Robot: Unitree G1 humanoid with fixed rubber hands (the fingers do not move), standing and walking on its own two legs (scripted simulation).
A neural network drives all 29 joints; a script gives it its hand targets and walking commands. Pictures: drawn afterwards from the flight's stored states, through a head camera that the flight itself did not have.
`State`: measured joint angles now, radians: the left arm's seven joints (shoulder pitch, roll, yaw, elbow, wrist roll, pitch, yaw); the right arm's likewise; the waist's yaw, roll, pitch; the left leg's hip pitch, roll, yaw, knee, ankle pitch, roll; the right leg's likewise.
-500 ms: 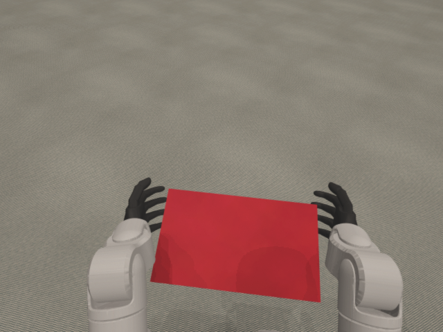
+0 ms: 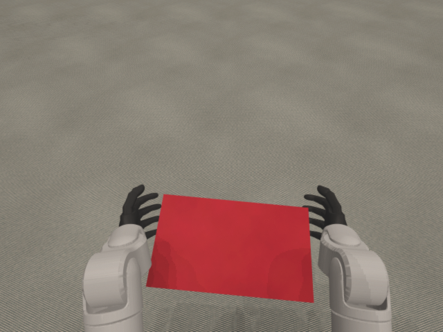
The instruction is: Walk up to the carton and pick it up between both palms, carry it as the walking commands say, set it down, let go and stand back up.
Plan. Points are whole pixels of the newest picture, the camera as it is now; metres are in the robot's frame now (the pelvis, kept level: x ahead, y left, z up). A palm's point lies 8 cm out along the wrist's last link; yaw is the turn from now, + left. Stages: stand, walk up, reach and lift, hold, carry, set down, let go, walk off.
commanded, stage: carry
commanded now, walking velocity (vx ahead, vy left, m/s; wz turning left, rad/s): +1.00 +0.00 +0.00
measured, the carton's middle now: (229, 253) +0.27 +0.01 -0.01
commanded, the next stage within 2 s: none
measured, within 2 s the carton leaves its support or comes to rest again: neither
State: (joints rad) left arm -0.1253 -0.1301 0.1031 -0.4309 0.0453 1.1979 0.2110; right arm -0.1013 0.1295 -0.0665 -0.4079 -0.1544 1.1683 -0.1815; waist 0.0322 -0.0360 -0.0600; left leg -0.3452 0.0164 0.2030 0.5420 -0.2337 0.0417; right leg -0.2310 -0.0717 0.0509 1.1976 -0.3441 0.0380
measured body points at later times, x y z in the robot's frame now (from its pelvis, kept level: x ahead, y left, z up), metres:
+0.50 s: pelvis +0.52 +0.01 +0.01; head +0.55 +0.01 +0.45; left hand +0.75 +0.23 +0.10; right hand +0.83 -0.09 +0.09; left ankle +0.61 +0.13 -0.71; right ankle +0.37 -0.13 -0.73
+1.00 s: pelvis +0.98 +0.04 +0.00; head +1.04 +0.04 +0.45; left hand +1.27 +0.21 +0.08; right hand +1.28 -0.11 +0.07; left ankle +0.83 +0.14 -0.64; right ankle +1.07 -0.06 -0.73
